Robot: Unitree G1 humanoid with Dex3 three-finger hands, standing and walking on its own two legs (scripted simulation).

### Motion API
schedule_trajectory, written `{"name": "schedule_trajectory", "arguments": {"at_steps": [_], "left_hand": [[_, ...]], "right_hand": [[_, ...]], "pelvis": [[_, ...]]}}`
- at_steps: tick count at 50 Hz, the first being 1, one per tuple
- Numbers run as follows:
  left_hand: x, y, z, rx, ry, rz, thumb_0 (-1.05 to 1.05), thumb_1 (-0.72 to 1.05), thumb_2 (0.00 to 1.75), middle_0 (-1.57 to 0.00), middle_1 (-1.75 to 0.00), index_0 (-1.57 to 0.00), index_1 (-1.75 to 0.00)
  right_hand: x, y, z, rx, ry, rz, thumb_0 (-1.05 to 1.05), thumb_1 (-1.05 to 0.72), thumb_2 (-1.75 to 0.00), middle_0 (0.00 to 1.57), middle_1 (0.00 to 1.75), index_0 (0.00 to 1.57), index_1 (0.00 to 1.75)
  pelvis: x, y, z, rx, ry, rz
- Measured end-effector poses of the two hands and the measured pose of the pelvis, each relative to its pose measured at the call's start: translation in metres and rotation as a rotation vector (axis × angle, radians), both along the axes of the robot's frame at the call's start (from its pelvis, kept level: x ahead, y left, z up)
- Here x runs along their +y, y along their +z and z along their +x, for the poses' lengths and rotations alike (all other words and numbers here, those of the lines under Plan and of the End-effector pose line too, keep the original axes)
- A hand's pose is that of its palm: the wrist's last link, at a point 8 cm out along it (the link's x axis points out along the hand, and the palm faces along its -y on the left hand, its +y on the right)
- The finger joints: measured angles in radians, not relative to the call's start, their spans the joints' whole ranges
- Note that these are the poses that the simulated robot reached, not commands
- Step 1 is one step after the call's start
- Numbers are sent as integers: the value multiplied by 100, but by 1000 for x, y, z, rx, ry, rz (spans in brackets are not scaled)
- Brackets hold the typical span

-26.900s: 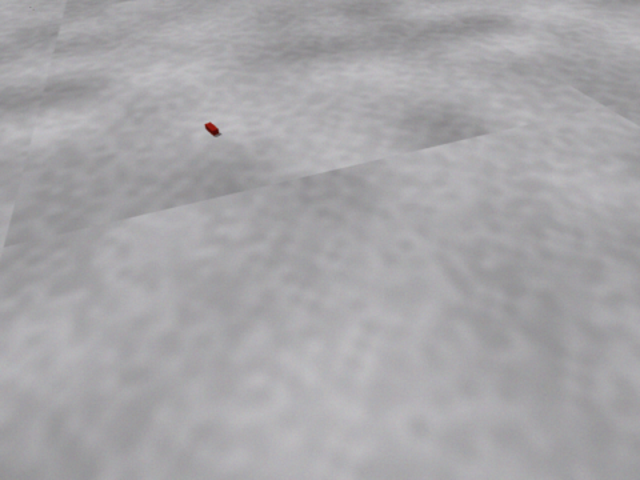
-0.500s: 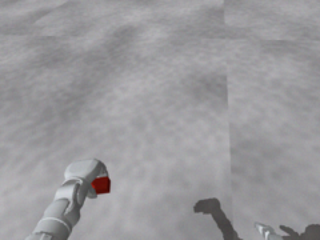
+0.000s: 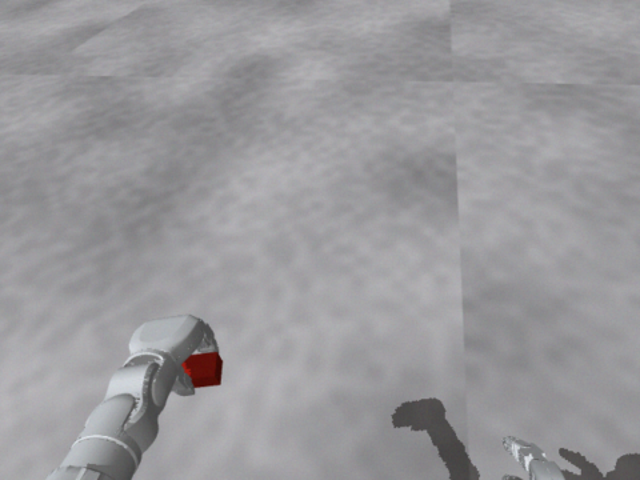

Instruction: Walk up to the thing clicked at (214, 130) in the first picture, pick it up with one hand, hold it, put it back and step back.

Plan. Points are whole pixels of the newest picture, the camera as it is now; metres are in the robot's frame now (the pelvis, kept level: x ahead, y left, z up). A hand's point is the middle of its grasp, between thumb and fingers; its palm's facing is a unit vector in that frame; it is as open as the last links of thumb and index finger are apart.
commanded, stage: hold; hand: left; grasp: from above
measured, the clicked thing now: (187, 371) +0.31 +0.23 -0.07
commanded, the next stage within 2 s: crouch in 0.30 s
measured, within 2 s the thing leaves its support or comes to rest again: neither
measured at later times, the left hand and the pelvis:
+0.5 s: hand (180, 369) +0.30 +0.22 -0.03, palm faces -0.44 -0.07 -0.90, open 6.6 cm; pelvis +0.01 +0.00 +0.00, yaw +0 degrees
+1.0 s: hand (210, 389) +0.34 +0.23 -0.19, palm faces -0.42 +0.02 -0.91, open 6.6 cm; pelvis -0.02 +0.01 -0.09, yaw +1 degrees
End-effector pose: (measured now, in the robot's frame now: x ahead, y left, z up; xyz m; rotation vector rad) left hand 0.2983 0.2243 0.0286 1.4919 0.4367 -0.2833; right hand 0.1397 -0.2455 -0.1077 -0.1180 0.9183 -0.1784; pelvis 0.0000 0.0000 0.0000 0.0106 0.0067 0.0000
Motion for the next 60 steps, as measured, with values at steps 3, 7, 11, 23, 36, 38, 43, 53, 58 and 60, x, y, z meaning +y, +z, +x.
{"name": "schedule_trajectory", "arguments": {"at_steps": [3, 7, 11, 23, 36, 38, 43, 53, 58, 60], "left_hand": [[0, -2, -1, 3, -3, -2, 1, 53, 0, -99, -14, -103, -9], [0, -2, 0, -1, -6, 0, 1, 53, 0, -100, -14, -104, -9], [3, -1, 3, -9, 1, 5, 1, 53, 0, -100, -14, -104, -9], [1, -4, 5, -1, -3, 0, 1, 53, 0, -99, -14, -103, -9], [3, -43, 4, 18, -8, 17, 1, 51, 0, -104, -9, -107, -5], [4, -57, 4, 25, -8, 25, 1, 51, 0, -104, -8, -107, -5], [6, -97, 14, 25, -22, 55, 1, 51, 0, -104, -8, -107, -4], [7, -195, 56, -31, -21, 87, 1, 52, 0, -103, -8, -106, -5], [8, -245, 74, -38, 2, 84, 1, 52, 0, -103, -9, -105, -6], [8, -264, 80, -32, 10, 81, 1, 52, 0, -102, -9, -105, -6]], "right_hand": [[0, 0, 0, 3, 1, -1, 1, -90, -90, 20, 30, 20, 30], [0, 0, 0, 10, 1, -4, 1, -90, -90, 20, 30, 20, 30], [1, -1, 0, 16, 0, -4, 1, -90, -90, 20, 30, 20, 30], [0, -1, 0, 26, -6, -5, 1, -90, -90, 20, 30, 20, 30], [-6, -6, -11, 77, -2, -29, 1, -89, -90, 20, 30, 20, 30], [-9, -10, -18, 102, 0, -40, 1, -89, -90, 21, 30, 20, 30], [-20, -32, -44, 176, -8, -81, 1, -89, -90, 21, 30, 20, 30], [-33, -114, -116, 338, -73, -158, 1, -89, -90, 20, 30, 20, 30], [-25, -162, -147, 411, -98, -153, 1, -89, -90, 20, 30, 20, 30], [-19, -180, -155, 432, -103, -144, 1, -89, -90, 20, 30, 20, 30]], "pelvis": [[0, 0, 1, 0, 1, 0], [1, 1, 1, 1, 1, -1], [1, 1, 3, 1, 2, -2], [2, 1, 6, 3, 2, -3], [1, -5, 2, 49, 14, -4], [1, -9, 0, 74, 17, -6], [2, -30, -8, 173, 25, -15], [9, -115, -29, 398, 24, -39], [12, -160, -38, 484, 21, -48], [13, -177, -41, 512, 21, -51]]}}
